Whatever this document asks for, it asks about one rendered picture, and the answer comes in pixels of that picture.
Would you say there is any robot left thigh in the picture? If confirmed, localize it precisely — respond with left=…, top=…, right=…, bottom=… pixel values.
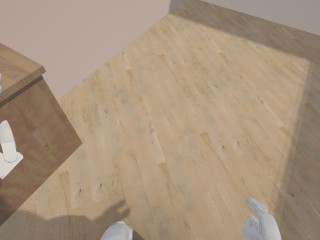
left=100, top=223, right=133, bottom=240

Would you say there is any right robot hand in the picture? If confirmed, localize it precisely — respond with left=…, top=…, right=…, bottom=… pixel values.
left=241, top=197, right=282, bottom=240

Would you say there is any counter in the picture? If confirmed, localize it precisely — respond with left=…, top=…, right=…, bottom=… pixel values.
left=0, top=43, right=82, bottom=226

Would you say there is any left robot hand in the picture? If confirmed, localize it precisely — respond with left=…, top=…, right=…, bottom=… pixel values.
left=0, top=73, right=23, bottom=179

